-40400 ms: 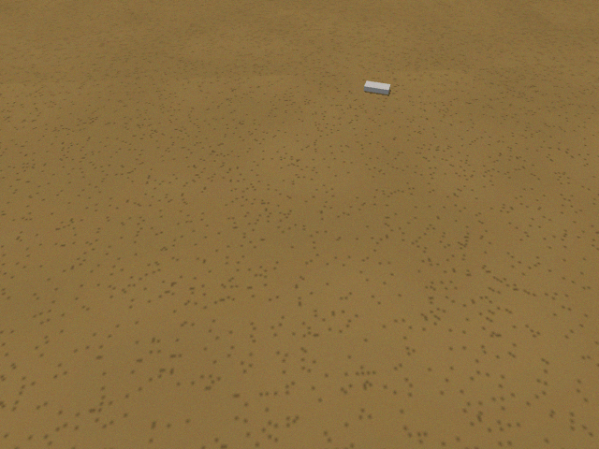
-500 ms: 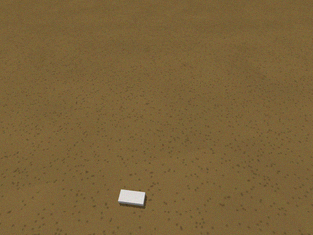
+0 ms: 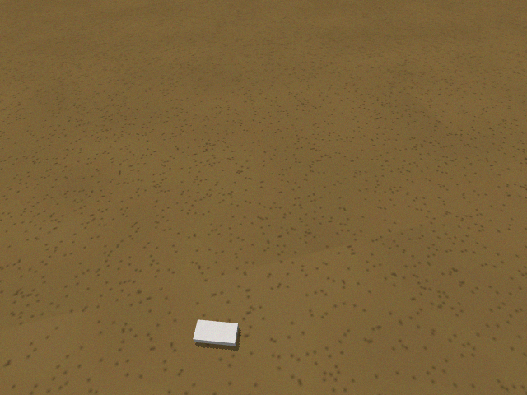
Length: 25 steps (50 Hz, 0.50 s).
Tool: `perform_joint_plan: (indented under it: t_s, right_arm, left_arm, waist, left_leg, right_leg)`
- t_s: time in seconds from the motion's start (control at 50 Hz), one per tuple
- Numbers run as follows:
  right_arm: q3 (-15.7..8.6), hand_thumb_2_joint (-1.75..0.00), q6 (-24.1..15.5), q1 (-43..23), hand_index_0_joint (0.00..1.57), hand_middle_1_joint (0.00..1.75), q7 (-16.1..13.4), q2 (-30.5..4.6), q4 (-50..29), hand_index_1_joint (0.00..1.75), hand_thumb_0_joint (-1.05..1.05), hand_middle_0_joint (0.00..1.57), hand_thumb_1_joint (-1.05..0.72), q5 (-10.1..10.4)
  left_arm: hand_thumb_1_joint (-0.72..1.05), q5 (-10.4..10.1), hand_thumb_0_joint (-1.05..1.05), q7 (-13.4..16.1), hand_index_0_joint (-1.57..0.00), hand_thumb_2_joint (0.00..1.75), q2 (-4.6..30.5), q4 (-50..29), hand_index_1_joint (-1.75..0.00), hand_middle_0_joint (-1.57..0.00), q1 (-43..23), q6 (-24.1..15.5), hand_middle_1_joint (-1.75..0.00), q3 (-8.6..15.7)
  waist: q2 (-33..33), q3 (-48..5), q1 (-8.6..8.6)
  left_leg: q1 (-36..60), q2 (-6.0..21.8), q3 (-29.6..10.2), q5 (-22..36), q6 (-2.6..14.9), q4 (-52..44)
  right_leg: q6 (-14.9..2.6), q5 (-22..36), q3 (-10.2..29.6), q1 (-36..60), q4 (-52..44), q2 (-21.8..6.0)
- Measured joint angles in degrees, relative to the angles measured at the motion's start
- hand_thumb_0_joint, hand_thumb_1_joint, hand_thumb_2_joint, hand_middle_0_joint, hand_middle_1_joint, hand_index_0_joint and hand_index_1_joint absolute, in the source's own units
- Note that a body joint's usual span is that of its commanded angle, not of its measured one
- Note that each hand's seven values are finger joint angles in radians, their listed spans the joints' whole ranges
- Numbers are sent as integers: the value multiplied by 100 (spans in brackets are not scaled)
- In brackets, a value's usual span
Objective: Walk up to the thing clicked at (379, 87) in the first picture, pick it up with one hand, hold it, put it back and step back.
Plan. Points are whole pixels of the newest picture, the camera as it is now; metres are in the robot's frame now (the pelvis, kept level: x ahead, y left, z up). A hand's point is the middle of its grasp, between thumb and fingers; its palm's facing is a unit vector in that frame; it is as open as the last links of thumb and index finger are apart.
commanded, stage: stand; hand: left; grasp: from above
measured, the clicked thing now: (216, 332) +0.47 +0.24 -0.77
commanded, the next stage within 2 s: step back in 1.10 s
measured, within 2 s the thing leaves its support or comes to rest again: neither
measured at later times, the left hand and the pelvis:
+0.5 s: hand out of the picture +0.08 +0.23 -0.16, palm faces +0.01 -0.95 -0.32, open 7.4 cm; pelvis +0.01 +0.00 +0.00, yaw +0 degrees
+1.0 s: hand out of the picture +0.08 +0.24 -0.16, palm faces -0.01 -0.94 -0.34, open 7.4 cm; pelvis +0.01 -0.01 +0.00, yaw +0 degrees
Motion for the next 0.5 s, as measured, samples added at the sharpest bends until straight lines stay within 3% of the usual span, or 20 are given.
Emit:
perform_joint_plan:
  t_s: [0.5]
  right_arm:
    - [-13, -90, -38, -176, 20, 30, 2, -70, -7, 30, 0, 20, -91, 6]
  left_arm:
    - [90, -11, 0, -11, -20, 90, 93, -23, -30, -20, -99, -32, -30, 19]
  waist:
    - [-46, -24, 1]
  left_leg:
    - [90, 52, 18, -21, -40, -119]
  right_leg:
    - [-32, -5, 13, 83, -130, 51]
